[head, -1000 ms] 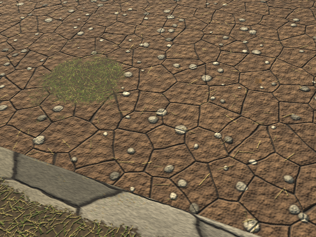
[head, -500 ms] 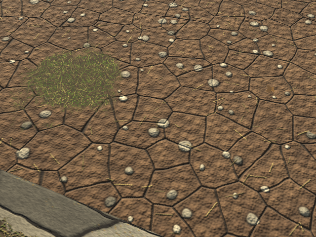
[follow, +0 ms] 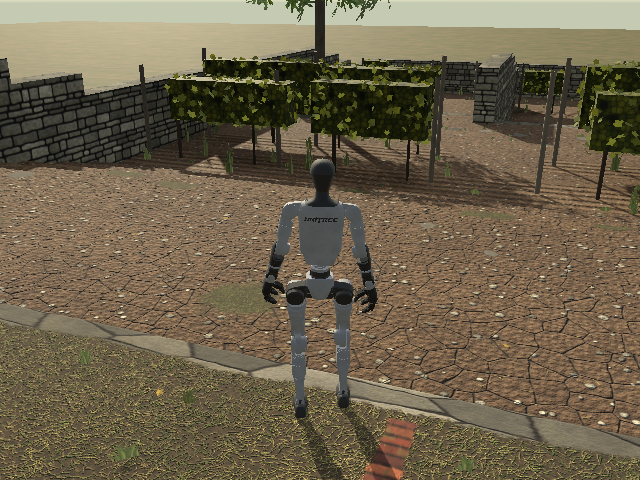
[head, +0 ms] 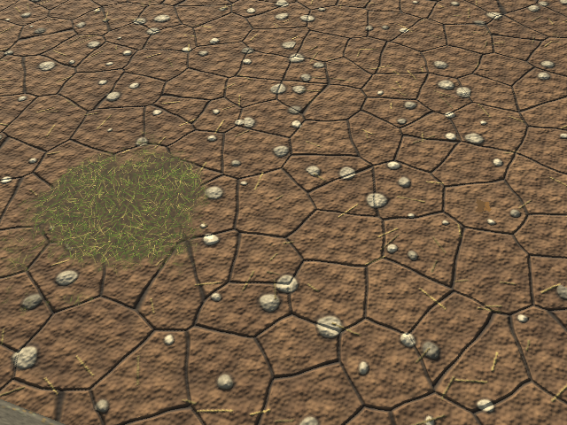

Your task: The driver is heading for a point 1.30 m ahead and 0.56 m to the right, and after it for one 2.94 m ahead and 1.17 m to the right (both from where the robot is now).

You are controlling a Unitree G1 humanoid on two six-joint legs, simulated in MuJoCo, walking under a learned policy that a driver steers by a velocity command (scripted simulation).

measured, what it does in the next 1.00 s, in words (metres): lifts its right foot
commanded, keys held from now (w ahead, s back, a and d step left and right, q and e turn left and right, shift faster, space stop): no key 0.66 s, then w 0.34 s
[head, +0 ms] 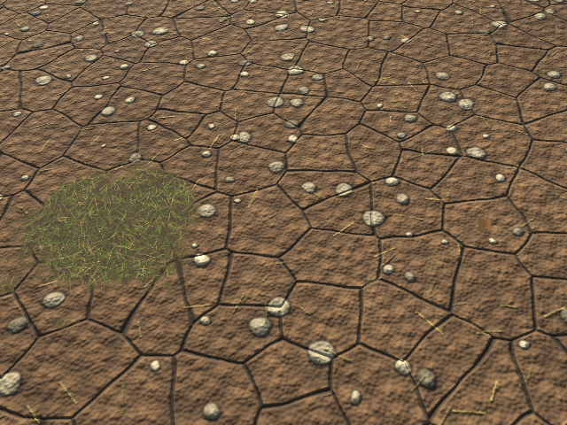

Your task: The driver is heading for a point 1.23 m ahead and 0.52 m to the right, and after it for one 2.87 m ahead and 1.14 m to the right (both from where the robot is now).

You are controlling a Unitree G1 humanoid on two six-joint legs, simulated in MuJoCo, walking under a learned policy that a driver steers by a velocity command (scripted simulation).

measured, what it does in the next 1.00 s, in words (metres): walks ahead, turning right: left foot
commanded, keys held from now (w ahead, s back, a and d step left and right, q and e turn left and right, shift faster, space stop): w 0.26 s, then w+e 0.74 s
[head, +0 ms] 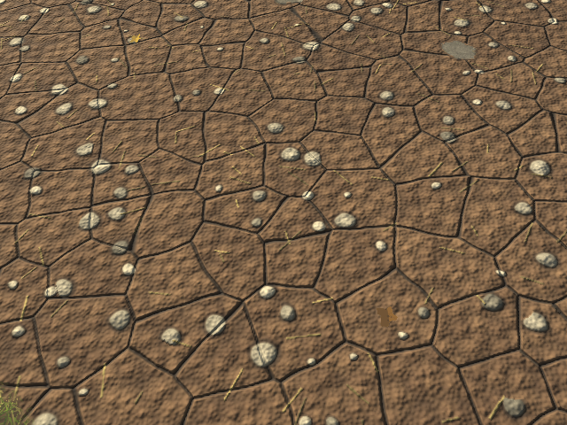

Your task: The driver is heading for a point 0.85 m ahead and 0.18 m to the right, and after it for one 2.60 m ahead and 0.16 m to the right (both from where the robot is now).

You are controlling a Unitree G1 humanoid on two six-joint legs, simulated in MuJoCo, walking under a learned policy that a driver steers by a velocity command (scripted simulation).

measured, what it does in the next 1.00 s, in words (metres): walks ahead, turning right: right foot, then left foot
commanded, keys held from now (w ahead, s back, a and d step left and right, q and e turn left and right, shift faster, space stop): w+e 0.66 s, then w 0.34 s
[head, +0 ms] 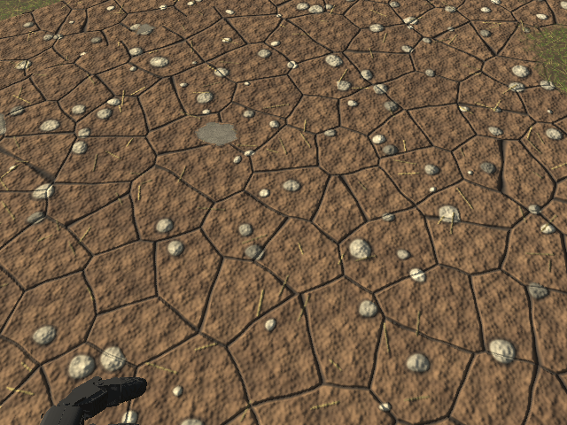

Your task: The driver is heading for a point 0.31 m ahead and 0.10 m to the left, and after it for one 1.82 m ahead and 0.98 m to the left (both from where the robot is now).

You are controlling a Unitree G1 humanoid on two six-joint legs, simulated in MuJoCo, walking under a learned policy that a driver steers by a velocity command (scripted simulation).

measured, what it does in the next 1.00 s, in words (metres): walks ahead, turning left: right foot, then left foot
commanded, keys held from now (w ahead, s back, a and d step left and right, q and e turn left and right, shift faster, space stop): w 0.06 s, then w+q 0.12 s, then q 0.82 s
